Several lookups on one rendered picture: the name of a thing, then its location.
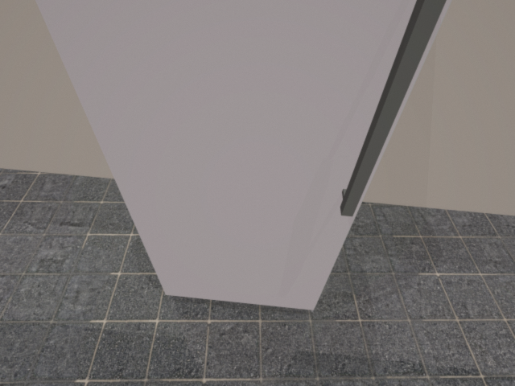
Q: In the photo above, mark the handle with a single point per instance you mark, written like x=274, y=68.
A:
x=417, y=35

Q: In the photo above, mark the fridge door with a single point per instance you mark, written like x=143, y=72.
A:
x=231, y=128

